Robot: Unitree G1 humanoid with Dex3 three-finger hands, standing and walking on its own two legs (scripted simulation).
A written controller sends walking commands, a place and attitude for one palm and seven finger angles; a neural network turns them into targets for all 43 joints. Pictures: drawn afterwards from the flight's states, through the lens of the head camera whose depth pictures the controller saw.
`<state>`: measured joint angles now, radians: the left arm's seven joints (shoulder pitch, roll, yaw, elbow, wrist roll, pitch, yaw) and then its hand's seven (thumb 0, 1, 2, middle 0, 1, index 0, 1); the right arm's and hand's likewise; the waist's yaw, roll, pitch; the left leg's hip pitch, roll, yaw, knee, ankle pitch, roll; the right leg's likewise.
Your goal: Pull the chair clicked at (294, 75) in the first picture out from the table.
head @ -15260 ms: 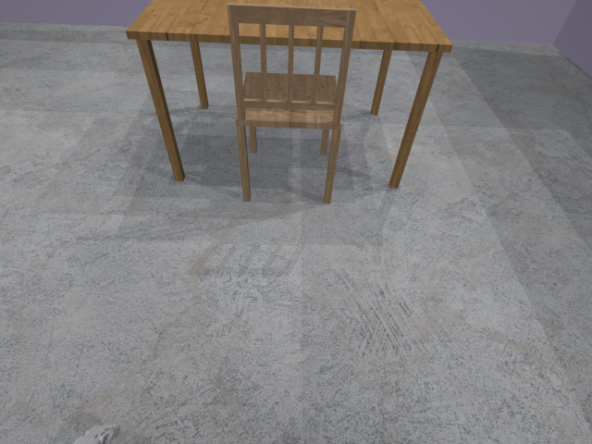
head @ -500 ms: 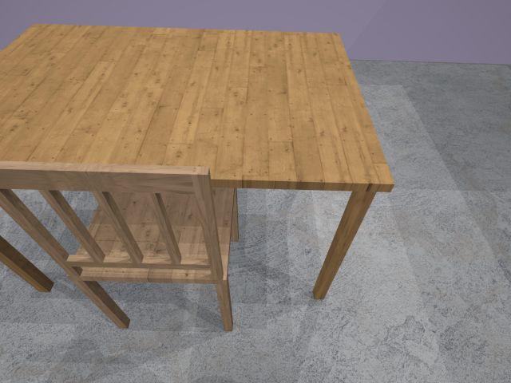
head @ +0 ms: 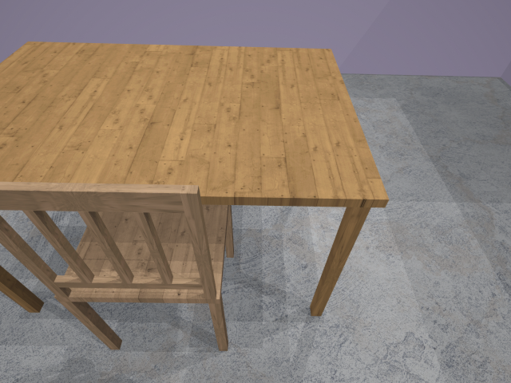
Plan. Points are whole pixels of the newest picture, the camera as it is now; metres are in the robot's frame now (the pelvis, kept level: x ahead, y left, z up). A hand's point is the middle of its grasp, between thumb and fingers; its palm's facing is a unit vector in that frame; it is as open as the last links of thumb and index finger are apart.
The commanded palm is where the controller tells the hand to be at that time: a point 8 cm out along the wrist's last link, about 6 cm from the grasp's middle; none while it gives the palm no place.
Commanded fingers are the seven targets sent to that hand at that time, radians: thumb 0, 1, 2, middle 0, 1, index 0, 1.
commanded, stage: come to a stop and stand still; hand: left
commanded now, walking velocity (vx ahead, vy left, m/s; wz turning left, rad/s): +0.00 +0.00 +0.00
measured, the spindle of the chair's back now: (110, 249) +0.38 +0.33 -0.09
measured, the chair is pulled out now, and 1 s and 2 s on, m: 0.00 0.00 0.00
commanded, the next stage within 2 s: look again from close up in 0.20 s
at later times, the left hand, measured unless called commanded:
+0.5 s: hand out of the picture +0.00 +0.19 -0.17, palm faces +0.01 -0.98 -0.20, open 7.4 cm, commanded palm none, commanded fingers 0.00 0.90 0.90 -0.20 -0.30 -0.20 -0.30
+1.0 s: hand out of the picture -0.03 +0.20 -0.17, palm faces +0.00 -0.98 -0.18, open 7.4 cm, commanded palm none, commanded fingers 0.00 0.90 0.90 -0.20 -0.30 -0.20 -0.30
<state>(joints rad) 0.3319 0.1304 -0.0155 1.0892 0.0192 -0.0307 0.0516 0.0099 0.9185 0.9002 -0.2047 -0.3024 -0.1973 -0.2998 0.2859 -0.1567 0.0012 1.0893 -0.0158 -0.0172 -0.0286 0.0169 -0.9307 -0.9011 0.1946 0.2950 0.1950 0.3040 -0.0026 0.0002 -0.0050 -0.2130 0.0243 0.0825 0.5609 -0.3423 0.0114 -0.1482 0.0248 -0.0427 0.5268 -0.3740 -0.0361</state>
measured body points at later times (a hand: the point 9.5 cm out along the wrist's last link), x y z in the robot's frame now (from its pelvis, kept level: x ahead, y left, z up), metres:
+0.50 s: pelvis -0.01 +0.01 +0.01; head +0.00 +0.02 +0.46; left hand +0.00 +0.24 -0.15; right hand +0.01 -0.22 -0.15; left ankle -0.03 +0.11 -0.73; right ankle -0.06 -0.09 -0.73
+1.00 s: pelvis -0.02 +0.03 +0.01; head -0.01 +0.04 +0.46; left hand -0.03 +0.25 -0.16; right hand -0.01 -0.20 -0.14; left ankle -0.03 +0.11 -0.73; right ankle -0.06 -0.09 -0.73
